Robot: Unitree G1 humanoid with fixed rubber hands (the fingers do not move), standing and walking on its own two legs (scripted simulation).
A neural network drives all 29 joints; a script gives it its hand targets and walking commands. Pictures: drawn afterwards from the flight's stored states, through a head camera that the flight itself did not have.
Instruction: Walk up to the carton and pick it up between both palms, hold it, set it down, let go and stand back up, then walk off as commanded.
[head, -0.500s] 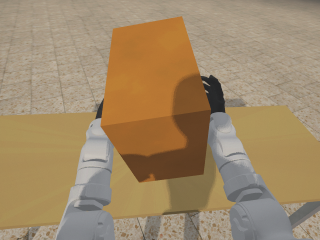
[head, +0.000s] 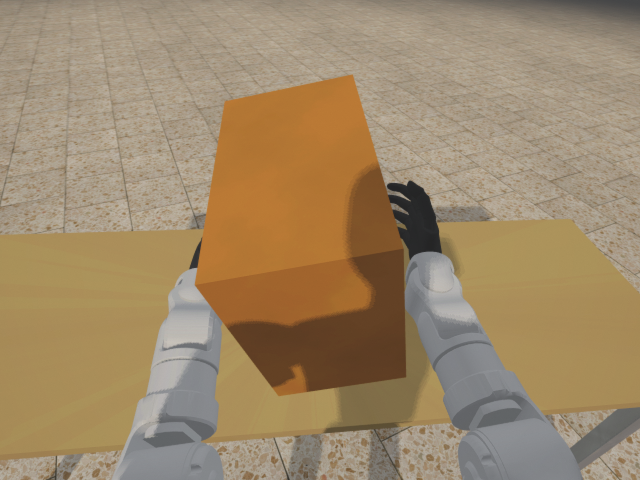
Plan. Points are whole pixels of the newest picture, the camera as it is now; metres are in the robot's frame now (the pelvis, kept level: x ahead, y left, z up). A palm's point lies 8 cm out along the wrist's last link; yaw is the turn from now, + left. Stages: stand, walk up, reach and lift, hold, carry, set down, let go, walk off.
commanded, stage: set down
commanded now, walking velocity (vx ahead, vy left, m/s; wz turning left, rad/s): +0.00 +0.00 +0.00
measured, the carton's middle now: (314, 238) +0.42 +0.01 +0.12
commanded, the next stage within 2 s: none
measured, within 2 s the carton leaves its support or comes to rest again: neither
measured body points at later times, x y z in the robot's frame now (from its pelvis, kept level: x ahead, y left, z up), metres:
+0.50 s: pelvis +0.04 +0.00 +0.00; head +0.03 +0.02 +0.45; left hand +0.43 +0.14 +0.06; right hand +0.42 -0.13 +0.11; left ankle +0.03 +0.12 -0.75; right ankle +0.02 -0.13 -0.74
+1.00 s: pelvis +0.04 +0.00 +0.00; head +0.03 +0.02 +0.45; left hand +0.41 +0.15 +0.05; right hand +0.40 -0.13 +0.09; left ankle +0.03 +0.12 -0.75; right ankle +0.02 -0.13 -0.75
